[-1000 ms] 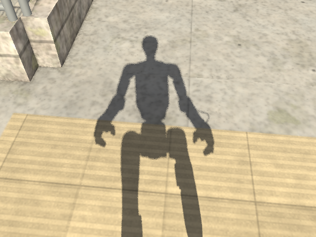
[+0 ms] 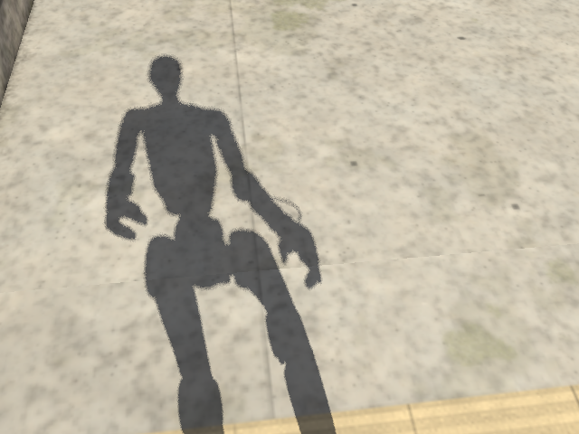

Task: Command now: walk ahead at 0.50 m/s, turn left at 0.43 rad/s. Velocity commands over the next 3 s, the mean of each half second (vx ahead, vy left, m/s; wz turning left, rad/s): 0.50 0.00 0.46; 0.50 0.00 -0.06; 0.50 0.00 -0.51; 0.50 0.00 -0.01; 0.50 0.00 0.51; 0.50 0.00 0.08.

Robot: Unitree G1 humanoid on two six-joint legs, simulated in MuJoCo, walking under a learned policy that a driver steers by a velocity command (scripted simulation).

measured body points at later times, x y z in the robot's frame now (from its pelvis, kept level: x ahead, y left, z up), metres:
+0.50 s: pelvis +0.28 -0.03 +0.00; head +0.30 -0.03 +0.45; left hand +0.27 +0.26 -0.11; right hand +0.49 -0.26 -0.10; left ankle +0.29 +0.13 -0.68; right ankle +0.29 -0.14 -0.75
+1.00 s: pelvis +0.52 +0.10 +0.00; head +0.53 +0.11 +0.45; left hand +0.58 +0.40 -0.12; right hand +0.64 -0.16 -0.11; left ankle +0.48 +0.19 -0.75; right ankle +0.64 -0.05 -0.67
